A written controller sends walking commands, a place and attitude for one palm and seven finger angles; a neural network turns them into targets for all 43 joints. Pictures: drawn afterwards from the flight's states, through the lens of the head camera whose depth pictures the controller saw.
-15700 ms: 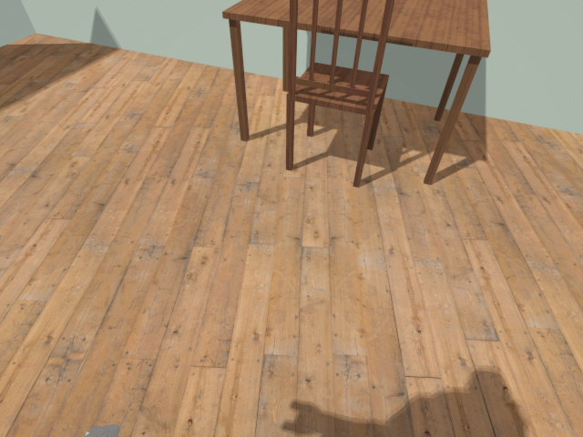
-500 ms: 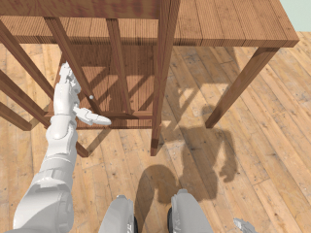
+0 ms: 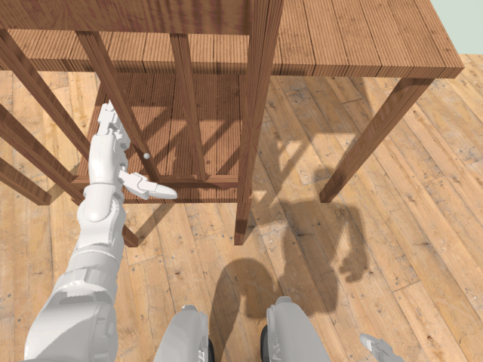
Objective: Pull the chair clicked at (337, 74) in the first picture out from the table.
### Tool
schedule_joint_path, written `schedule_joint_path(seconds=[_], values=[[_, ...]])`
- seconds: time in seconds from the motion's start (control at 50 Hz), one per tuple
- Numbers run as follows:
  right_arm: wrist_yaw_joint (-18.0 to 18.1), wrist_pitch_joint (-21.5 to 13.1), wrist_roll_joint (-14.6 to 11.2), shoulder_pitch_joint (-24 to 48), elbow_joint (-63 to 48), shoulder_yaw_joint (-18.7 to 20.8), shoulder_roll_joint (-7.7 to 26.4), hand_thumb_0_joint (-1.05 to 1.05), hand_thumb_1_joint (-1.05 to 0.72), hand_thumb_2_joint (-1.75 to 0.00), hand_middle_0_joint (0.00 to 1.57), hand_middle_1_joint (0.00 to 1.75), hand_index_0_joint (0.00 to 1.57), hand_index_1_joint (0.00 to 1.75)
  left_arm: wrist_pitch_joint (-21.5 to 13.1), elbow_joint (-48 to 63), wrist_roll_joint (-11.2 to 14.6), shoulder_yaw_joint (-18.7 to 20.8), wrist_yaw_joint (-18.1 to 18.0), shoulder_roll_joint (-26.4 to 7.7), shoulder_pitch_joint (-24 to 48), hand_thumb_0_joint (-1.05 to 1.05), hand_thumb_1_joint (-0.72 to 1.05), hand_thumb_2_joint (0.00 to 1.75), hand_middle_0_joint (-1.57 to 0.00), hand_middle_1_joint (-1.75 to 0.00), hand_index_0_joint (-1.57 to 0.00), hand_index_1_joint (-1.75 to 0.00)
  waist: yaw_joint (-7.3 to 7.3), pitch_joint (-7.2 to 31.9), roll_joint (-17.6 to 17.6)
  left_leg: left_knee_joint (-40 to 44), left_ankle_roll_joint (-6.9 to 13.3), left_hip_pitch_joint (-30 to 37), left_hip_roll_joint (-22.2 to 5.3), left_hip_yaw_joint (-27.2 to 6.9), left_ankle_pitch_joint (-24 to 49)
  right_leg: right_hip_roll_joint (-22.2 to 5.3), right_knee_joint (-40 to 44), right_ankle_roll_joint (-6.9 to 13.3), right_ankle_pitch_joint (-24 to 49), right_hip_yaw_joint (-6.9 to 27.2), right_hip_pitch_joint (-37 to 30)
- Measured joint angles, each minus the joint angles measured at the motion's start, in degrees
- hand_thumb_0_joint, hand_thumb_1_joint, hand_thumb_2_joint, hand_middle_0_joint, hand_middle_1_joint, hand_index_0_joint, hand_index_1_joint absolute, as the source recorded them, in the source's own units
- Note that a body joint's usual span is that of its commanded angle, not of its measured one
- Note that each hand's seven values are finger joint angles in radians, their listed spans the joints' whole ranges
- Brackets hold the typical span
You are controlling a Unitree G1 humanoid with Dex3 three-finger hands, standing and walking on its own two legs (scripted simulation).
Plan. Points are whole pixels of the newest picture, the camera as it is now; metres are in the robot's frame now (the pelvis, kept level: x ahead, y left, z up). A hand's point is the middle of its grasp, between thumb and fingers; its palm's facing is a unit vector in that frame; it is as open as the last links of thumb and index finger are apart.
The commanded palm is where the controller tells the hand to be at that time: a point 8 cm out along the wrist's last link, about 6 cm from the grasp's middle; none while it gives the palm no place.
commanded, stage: hook a spindle and tug to test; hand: left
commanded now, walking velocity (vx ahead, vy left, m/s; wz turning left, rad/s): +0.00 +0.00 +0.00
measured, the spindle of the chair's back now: (132, 128) +0.47 +0.16 +0.06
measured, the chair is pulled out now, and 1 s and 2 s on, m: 0.00 0.00 0.04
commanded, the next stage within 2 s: step backward, pulling the chair out in 1.36 s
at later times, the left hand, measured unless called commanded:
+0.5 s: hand (153, 154) +0.45 +0.14 +0.02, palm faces +0.01 -1.00 -0.03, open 10.1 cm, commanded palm +0.42 +0.18 +0.02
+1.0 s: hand (151, 157) +0.44 +0.14 +0.03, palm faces +0.01 -1.00 -0.03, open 5.0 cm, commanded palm +0.40 +0.18 +0.02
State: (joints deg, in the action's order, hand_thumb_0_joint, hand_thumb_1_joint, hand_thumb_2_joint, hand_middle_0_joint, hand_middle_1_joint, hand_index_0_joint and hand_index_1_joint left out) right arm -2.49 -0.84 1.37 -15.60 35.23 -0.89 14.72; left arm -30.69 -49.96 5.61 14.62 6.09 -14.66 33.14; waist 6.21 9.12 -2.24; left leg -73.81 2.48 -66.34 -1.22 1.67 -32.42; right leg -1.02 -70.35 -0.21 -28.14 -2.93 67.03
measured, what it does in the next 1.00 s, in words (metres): stands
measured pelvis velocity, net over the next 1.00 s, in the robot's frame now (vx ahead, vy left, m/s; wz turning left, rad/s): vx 0.00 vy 0.00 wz -0.01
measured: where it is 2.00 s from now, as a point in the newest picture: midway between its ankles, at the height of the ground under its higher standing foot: outside the picture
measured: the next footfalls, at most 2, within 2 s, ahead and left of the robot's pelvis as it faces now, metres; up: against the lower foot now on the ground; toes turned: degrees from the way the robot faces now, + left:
none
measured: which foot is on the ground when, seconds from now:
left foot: down 0.00-1.00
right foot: down 0.00-1.00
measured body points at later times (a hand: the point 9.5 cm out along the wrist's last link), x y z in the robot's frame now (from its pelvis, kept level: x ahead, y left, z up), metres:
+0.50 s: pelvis +0.00 +0.00 +0.00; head +0.13 +0.00 +0.43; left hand +0.44 +0.19 +0.03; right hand +0.08 -0.26 -0.12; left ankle +0.02 +0.09 -0.62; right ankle +0.04 -0.13 -0.62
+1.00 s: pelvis +0.00 +0.00 +0.00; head +0.13 +0.01 +0.43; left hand +0.43 +0.19 +0.03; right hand +0.09 -0.26 -0.12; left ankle +0.02 +0.09 -0.62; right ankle +0.04 -0.13 -0.62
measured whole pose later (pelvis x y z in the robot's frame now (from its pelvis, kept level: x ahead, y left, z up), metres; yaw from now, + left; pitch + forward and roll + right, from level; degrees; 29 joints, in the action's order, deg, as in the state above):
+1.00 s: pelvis +0.00 +0.00 +0.00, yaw +0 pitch +25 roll -2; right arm -2.9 -0.8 1.2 -15.4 34.3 -0.6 14.7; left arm -29.1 -46.5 6.1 13.2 4.3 -13.6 30.3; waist 6.3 9.4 -2.2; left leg -73.1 2.4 -65.2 -1.3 2.0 -32.7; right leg -0.7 -69.8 -0.2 -28.3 -2.5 66.2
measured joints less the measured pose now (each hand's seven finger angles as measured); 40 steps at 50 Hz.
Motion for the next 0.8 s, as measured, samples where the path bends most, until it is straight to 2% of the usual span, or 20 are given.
schedule_joint_path(seconds=[0.22,0.32,0.44,0.52,0.72,0.8], values=[[0.4,-0.5,0.2,0.9,0.4,0.0,0.3,0.00,-0.91,-0.90,0.20,0.30,0.20,0.30,-0.6,-2.3,-0.8,-0.8,-0.5,0.0,2.8,-0.01,-0.50,0.30,-0.23,-0.61,-0.23,-0.61,0.30,-0.5,0.0,-0.9,-0.1,-1.3,0.3,-0.6,0.1,-0.3,-0.7,0.1,0.0,-0.6,0.9],[0.2,-0.1,0.2,0.5,0.4,0.1,0.2,0.00,-0.91,-0.90,0.20,0.30,0.20,0.30,-0.2,-1.8,-0.8,-0.6,-0.8,-0.1,3.0,-0.01,-0.40,0.34,-0.32,-0.87,-0.31,-0.88,0.42,-0.3,-0.1,-0.9,-0.1,-1.3,0.1,-0.3,0.0,-0.1,-0.8,0.1,-0.1,-0.3,1.2],[-0.1,0.5,0.0,-0.3,0.1,0.1,0.1,0.00,-0.91,-0.90,0.20,0.30,0.20,0.30,0.9,-0.8,-0.3,-0.9,-1.6,0.8,1.2,-0.01,-0.16,0.44,-0.42,-1.18,-0.40,-1.18,0.22,-0.1,-0.3,0.0,-0.1,-0.3,0.1,0.0,0.1,0.0,-0.2,0.1,0.0,0.1,0.4],[0.0,0.3,0.1,-0.4,0.2,-0.1,-0.1,0.00,-0.91,-0.90,0.20,0.30,0.20,0.30,0.3,-0.9,-0.7,-0.5,-1.9,0.7,1.0,-0.01,0.04,0.53,-0.46,-1.32,-0.44,-1.32,0.29,-0.1,-0.1,0.2,-0.1,0.0,0.0,0.0,0.2,0.0,-0.1,0.1,0.0,0.1,0.1],[0.2,0.0,0.1,0.0,0.3,0.1,0.2,0.00,-0.91,-0.90,0.20,0.30,0.20,0.30,0.0,-0.8,-0.4,-0.8,-1.0,0.3,0.8,0.00,0.58,0.76,-0.50,-1.43,-0.48,-1.43,0.18,-0.2,-0.1,-0.2,-0.2,-0.2,0.1,-0.3,0.1,0.0,-0.3,0.2,-0.1,-0.2,0.1],[0.1,0.0,0.0,0.1,0.1,0.3,0.3,0.00,-0.91,-0.90,0.20,0.30,0.20,0.30,0.2,-0.1,-0.1,-1.0,-1.0,0.5,0.3,0.01,0.74,0.83,-0.50,-1.44,-0.48,-1.44,0.05,-0.1,-0.1,0.0,-0.2,-0.1,0.1,-0.2,0.1,0.0,-0.1,0.2,0.0,-0.1,0.0]])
